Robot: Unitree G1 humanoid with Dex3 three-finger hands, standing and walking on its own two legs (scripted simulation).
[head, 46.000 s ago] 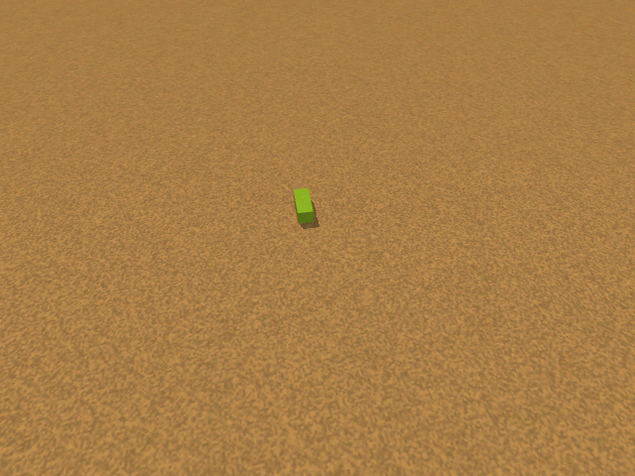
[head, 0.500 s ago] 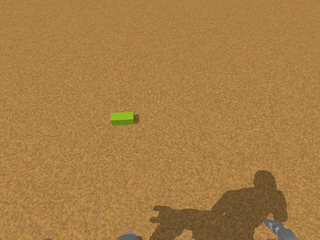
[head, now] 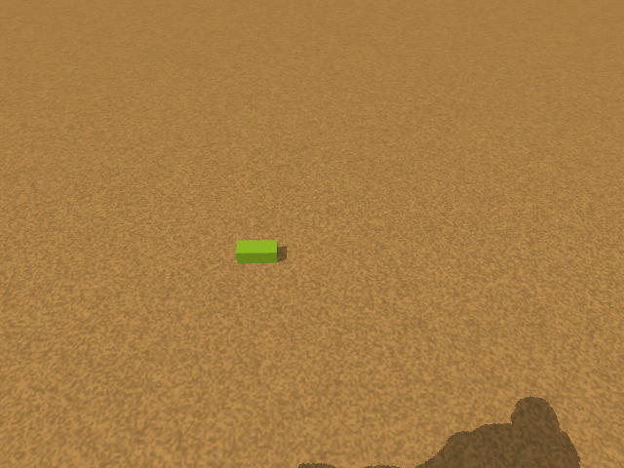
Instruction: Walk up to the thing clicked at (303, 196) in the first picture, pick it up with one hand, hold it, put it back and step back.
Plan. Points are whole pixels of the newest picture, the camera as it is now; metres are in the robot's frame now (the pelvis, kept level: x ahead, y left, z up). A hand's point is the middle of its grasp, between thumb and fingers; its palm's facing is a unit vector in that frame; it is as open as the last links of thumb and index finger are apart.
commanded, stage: step back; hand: left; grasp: from above
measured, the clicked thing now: (257, 251) +1.11 +0.22 -0.73
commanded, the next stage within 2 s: stand in 0.72 s
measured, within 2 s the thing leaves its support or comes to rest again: neither
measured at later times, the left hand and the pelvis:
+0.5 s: hand out of the picture +0.12 +0.28 -0.15, palm faces +0.03 -0.93 -0.36, open 7.4 cm; pelvis +0.05 +0.01 +0.00, yaw +0 degrees
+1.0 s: hand out of the picture +0.15 +0.26 -0.14, palm faces -0.03 -0.94 -0.33, open 7.4 cm; pelvis +0.06 +0.01 +0.02, yaw -1 degrees
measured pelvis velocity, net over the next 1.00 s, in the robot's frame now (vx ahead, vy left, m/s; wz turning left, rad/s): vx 0.06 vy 0.01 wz -0.02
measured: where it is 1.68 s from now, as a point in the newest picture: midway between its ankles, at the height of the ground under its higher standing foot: outside the picture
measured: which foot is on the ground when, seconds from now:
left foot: down 0.00-0.12, up 0.14-0.36, down 0.38-1.00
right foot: down 0.00-1.00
